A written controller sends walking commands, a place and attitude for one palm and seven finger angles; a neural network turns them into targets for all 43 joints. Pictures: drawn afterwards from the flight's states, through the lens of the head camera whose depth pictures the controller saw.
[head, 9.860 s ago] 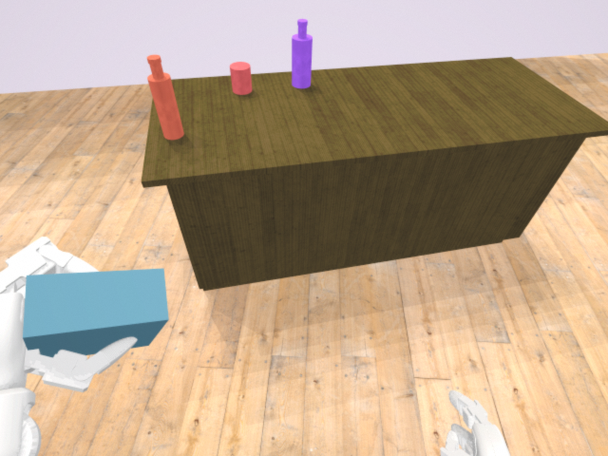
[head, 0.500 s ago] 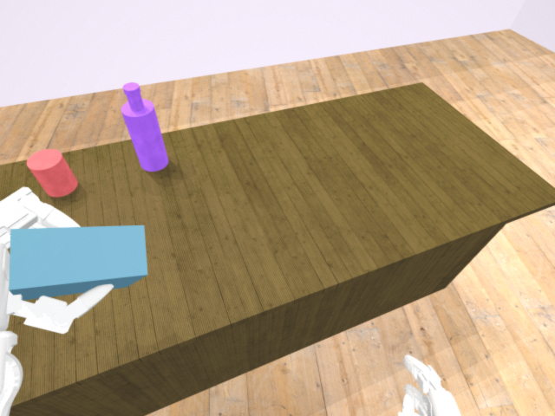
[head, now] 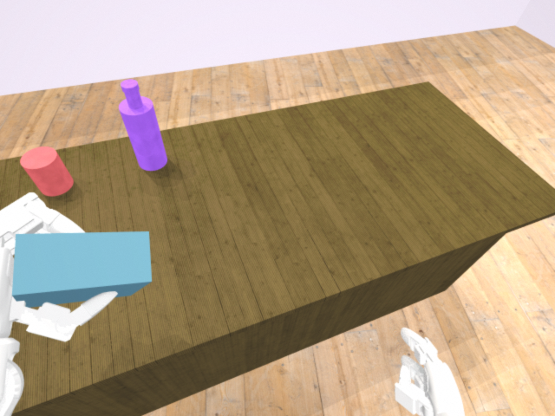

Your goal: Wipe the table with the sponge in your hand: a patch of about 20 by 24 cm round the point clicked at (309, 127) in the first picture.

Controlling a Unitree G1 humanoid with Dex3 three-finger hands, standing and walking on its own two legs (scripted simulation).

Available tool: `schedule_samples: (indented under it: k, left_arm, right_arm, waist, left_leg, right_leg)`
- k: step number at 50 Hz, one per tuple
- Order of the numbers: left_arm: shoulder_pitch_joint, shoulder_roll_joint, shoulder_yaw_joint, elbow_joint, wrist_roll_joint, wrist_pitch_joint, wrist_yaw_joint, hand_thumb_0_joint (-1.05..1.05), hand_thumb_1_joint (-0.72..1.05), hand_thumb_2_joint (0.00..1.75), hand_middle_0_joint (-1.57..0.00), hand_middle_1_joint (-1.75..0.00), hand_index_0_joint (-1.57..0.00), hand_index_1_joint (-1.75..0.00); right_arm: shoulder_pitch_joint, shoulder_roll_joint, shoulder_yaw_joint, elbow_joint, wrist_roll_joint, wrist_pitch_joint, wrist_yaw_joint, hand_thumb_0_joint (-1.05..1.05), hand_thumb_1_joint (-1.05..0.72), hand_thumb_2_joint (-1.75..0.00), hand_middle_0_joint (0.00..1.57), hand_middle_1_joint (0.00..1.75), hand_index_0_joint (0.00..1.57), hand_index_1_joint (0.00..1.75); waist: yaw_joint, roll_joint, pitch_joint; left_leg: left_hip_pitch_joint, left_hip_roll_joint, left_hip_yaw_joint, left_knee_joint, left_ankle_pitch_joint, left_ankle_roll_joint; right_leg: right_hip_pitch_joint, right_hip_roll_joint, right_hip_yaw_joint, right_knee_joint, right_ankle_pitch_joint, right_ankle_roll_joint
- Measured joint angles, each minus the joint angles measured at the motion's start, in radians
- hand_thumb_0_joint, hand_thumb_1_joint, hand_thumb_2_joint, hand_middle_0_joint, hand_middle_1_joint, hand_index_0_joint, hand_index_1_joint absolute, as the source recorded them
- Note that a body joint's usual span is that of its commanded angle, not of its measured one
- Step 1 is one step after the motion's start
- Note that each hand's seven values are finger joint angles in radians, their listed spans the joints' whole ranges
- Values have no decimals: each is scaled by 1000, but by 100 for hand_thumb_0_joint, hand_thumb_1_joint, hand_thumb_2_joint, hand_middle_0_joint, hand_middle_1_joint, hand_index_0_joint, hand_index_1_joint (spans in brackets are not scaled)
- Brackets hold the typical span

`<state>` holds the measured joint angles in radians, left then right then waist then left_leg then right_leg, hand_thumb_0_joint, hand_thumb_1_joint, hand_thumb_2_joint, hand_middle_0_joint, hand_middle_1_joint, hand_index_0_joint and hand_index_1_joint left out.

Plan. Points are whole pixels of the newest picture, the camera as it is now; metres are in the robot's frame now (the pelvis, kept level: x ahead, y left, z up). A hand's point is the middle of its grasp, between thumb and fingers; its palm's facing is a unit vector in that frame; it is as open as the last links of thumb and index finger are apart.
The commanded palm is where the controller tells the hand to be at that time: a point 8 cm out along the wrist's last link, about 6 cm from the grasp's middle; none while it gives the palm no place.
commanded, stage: come to a stop and stand still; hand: left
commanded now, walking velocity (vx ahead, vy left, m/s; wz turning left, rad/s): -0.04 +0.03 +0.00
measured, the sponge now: (102, 269) +0.23 +0.22 +0.14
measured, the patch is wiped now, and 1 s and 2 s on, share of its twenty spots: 0.00 0.00 0.00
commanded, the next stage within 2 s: look again from close up in 1.12 s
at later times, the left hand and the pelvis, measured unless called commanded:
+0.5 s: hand (63, 275) +0.22 +0.26 +0.13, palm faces +0.37 -0.82 -0.43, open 9.4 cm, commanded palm +0.16 +0.28 +0.18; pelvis +0.00 +0.00 +0.00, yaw +0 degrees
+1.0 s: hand (62, 288) +0.20 +0.24 +0.16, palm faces +0.40 -0.85 -0.35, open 9.4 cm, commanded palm +0.14 +0.27 +0.18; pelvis -0.02 -0.01 +0.00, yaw +0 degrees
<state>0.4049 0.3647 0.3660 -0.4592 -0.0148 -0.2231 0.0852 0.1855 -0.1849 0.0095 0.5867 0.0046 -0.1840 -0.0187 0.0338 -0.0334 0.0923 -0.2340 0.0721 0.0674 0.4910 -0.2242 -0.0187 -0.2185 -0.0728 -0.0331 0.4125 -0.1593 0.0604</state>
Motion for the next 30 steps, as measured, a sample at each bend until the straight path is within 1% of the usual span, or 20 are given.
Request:
schedule_samples:
  k: [2, 3, 4, 5, 6, 8, 9, 11, 14, 17, 20, 24, 26, 30]
  left_arm:
    - [3, 0, -3, -2, -1, 3, 1, 0, -43, 103, -80, -138, -80, -138]
    - [-36, 38, -4, 5, 6, 2, -13, -1, -43, 103, -80, -138, -81, -138]
    - [-102, 90, 9, 27, 22, -16, -25, -1, -43, 103, -80, -138, -81, -138]
    - [-162, 129, 35, 57, 27, -38, -26, -1, -43, 103, -80, -138, -81, -138]
    - [-207, 155, 68, 81, 23, -49, -19, -1, -43, 103, -80, -138, -81, -138]
    - [-239, 178, 129, 97, 0, -62, 2, -1, -43, 103, -80, -138, -81, -138]
    - [-231, 173, 146, 92, -12, -65, 12, -1, -43, 103, -80, -138, -80, -138]
    - [-176, 135, 142, 52, -26, -61, 24, -1, -43, 103, -80, -138, -80, -139]
    - [-55, 65, 75, -8, -17, -53, 19, 0, -42, 103, -79, -139, -80, -139]
    - [28, 25, 10, -15, 8, -32, 4, 0, -43, 103, -79, -139, -80, -139]
    - [50, 24, -6, 0, 26, 4, 4, 0, -43, 103, -80, -138, -80, -139]
    - [36, 29, 6, -11, 32, 47, 24, 0, -43, 103, -80, -138, -80, -138]
    - [26, 26, 12, -35, 32, 57, 34, 0, -43, 103, -80, -138, -80, -138]
    - [9, 15, 15, -74, 29, 53, 42, -1, -43, 103, -80, -138, -80, -139]
  right_arm:
    - [3, -1, -1, -3, 1, 3, -1, 1, -90, -90, 21, 30, 20, 30]
    - [23, -8, 8, -26, 20, 9, -23, 1, -90, -90, 21, 30, 20, 30]
    - [41, -9, 10, -36, 26, 4, -37, 1, -90, -90, 21, 30, 20, 30]
    - [43, -7, 13, -26, 20, -2, -38, 1, -90, -90, 20, 30, 20, 30]
    - [38, -7, 18, -11, 10, -4, -30, 1, -90, -90, 20, 30, 20, 30]
    - [29, -11, 29, 12, -3, -8, -2, 1, -90, -90, 20, 30, 20, 30]
    - [29, -15, 30, 16, -4, -9, 10, 1, -90, -90, 21, 30, 20, 30]
    - [39, -26, 23, 10, -2, -15, 28, 1, -90, -90, 21, 30, 20, 30]
    - [51, -38, 9, 5, 2, -13, 33, 1, -90, -90, 21, 30, 20, 30]
    - [56, -40, 1, 3, -2, 7, 22, 1, -90, -90, 21, 30, 20, 30]
    - [54, -33, 1, 0, -5, 30, 11, 1, -90, -90, 21, 30, 20, 30]
    - [47, -25, 5, -5, -7, 36, 7, 1, -90, -90, 20, 30, 20, 30]
    - [40, -21, 7, -7, -7, 31, 8, 1, -90, -90, 20, 30, 20, 30]
    - [17, -12, 12, -8, -7, 27, 13, 1, -90, -90, 21, 30, 20, 30]
  waist:
    - [-3, 1, -2]
    - [5, 3, -1]
    - [13, 1, -1]
    - [18, -2, 0]
    - [20, -5, -3]
    - [10, -10, -16]
    - [3, -10, -23]
    - [-12, -5, -30]
    - [-27, -4, -26]
    - [-33, -15, -13]
    - [-29, -30, 8]
    - [-18, -35, 30]
    - [-14, -31, 33]
    - [-8, -20, 25]
  left_leg:
    - [-1, 1, -1, 1, -1, -1]
    - [-14, 1, -9, 14, -4, -1]
    - [-32, -2, -22, 34, -10, -2]
    - [-42, -3, -29, 49, -15, -5]
    - [-49, 1, -31, 59, -19, -8]
    - [-58, 7, -26, 66, -25, -11]
    - [-58, 9, -20, 66, -27, -11]
    - [-50, 8, -11, 60, -29, -6]
    - [-28, 0, 4, 44, -29, 2]
    - [-13, -6, 10, 31, -25, 6]
    - [-9, -6, 7, 29, -21, 6]
    - [-13, -1, -4, 39, -22, 4]
    - [-15, 1, -9, 44, -22, 3]
    - [-14, 3, -13, 49, -22, 2]
  right_leg:
    - [-1, 1, -1, 0, -1, -1]
    - [-11, 1, -5, 19, -12, 0]
    - [-27, -2, -15, 47, -28, -3]
    - [-36, -3, -21, 66, -38, -5]
    - [-42, 0, -22, 74, -41, -6]
    - [-55, 6, -15, 79, -41, -11]
    - [-57, 8, -10, 78, -41, -12]
    - [-51, 7, -1, 68, -37, -8]
    - [-35, 0, 12, 52, -32, 0]
    - [-23, -5, 17, 42, -28, 4]
    - [-17, -5, 14, 41, -26, 2]
    - [-9, 0, 3, 36, -22, -1]
    - [-6, 2, -2, 34, -20, -1]
    - [0, 4, -5, 31, -17, -1]
